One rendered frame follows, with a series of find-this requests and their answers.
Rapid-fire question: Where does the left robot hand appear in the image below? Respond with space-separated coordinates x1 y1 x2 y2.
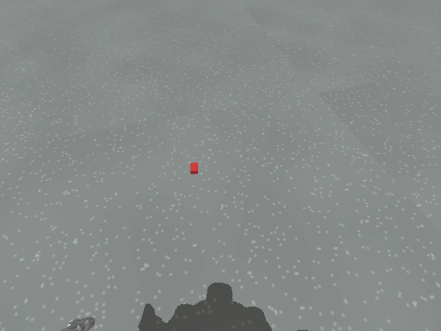
61 317 95 331

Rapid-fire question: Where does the small box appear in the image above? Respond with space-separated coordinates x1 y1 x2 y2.
190 163 198 174

